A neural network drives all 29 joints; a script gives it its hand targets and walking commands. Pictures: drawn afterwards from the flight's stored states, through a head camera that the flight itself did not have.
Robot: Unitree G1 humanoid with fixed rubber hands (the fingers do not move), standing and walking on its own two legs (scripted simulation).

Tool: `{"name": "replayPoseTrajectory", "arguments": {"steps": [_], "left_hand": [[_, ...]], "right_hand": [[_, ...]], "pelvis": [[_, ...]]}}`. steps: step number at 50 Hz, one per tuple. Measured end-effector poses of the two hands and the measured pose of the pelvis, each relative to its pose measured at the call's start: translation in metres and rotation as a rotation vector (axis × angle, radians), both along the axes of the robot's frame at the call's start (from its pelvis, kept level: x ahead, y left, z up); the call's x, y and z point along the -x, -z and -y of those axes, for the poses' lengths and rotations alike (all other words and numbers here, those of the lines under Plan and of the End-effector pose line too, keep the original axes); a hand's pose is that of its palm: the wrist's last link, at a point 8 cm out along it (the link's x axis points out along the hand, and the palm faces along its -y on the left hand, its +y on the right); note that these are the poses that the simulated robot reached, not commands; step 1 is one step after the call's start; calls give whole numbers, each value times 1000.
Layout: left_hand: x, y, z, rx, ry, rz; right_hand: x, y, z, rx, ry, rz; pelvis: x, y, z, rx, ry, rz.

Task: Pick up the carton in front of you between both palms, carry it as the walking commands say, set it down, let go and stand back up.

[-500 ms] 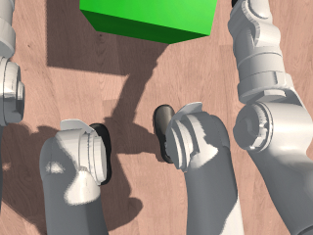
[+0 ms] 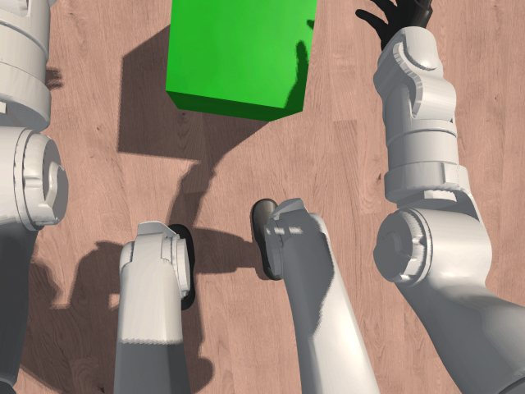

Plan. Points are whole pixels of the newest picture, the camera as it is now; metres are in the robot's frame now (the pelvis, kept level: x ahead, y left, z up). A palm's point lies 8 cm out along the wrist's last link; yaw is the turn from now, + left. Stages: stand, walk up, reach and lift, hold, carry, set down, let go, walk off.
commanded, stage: set down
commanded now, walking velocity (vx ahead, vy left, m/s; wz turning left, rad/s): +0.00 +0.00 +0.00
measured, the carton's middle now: (235, 55) +0.56 -0.06 -0.37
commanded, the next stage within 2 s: let go in 0.42 s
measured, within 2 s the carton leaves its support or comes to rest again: neither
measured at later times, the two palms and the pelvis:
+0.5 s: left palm out of the picture +0.61 +0.16 +0.04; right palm out of the picture +0.51 -0.23 +0.04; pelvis +0.02 +0.00 +0.14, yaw +2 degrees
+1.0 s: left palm out of the picture +0.43 +0.18 +0.14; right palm out of the picture +0.37 -0.25 +0.15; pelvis +0.08 -0.02 +0.24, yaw +3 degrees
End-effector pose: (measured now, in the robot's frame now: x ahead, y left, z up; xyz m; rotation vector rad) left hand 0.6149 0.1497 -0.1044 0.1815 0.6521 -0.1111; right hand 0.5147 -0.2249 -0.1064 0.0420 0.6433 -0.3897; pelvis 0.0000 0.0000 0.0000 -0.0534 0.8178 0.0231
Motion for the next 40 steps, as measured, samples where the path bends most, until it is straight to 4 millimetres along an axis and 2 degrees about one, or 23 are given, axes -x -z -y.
{"name": "replayPoseTrajectory", "arguments": {"steps": [19, 27, 32, 40], "left_hand": [[0, -118, -7, 0, 5, -9], [10, -154, -12, -9, -15, -17], [41, -167, -19, -39, -81, -16], [125, -194, -29, -69, -214, -40]], "right_hand": [[4, -118, 3, 1, -4, 8], [10, -152, -1, 12, -48, -7], [29, -166, -6, 39, -150, -42], [80, -205, 5, 72, -331, -128]], "pelvis": [[-18, -106, -2, -12, -13, -19], [-27, -146, 0, -22, -17, -6], [-36, -168, 4, -31, -23, 16], [-53, -204, 13, -51, -32, 144]]}}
